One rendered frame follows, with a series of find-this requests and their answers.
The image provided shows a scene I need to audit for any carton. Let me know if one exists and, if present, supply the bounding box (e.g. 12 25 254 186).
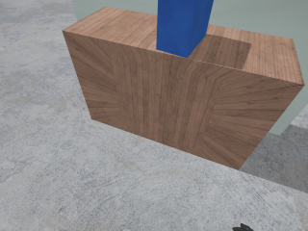
156 0 214 58

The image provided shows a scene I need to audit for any pedestal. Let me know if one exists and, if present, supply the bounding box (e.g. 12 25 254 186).
62 6 305 170

